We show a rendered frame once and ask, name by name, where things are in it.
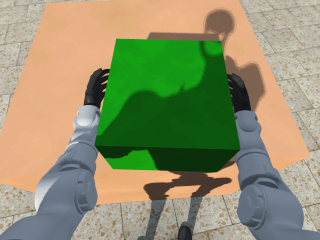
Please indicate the right robot foot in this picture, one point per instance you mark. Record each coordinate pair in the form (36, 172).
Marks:
(184, 233)

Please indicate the robot left hand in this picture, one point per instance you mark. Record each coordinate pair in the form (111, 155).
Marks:
(93, 93)

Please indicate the right robot upper arm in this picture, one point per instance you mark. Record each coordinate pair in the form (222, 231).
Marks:
(272, 214)

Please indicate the robot left forearm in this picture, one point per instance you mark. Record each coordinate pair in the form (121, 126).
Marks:
(80, 152)

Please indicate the pedestal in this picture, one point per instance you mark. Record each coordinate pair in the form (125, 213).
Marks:
(74, 39)

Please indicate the left robot upper arm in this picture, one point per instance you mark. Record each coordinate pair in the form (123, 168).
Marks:
(62, 199)

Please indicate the carton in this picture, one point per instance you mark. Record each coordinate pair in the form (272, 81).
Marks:
(167, 107)

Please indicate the robot right forearm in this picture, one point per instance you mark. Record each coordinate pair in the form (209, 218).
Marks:
(253, 161)

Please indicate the robot right hand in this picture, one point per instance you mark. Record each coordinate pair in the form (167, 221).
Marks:
(240, 98)

